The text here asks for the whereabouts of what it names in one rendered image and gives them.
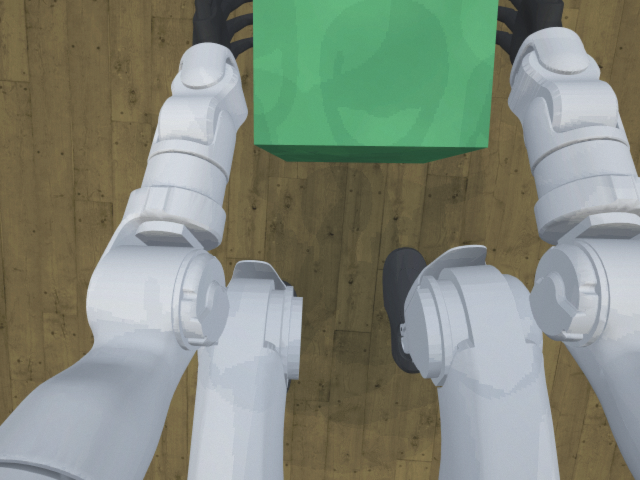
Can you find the right robot shin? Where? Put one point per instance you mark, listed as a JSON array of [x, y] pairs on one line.
[[470, 255]]

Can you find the right robot thigh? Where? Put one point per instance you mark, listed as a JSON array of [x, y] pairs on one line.
[[467, 336]]

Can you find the robot right hand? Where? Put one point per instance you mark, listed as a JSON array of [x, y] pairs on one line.
[[532, 16]]

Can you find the robot left hand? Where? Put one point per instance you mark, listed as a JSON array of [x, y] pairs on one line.
[[210, 25]]

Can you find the right robot upper arm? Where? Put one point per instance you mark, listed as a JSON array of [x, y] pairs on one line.
[[587, 294]]

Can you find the carton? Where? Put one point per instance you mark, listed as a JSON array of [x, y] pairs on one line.
[[372, 81]]

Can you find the robot right forearm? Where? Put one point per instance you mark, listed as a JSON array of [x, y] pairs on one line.
[[578, 151]]

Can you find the robot left forearm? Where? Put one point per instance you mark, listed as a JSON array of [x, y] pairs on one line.
[[180, 200]]

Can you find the left robot upper arm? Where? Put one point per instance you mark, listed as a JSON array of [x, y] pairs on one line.
[[150, 308]]

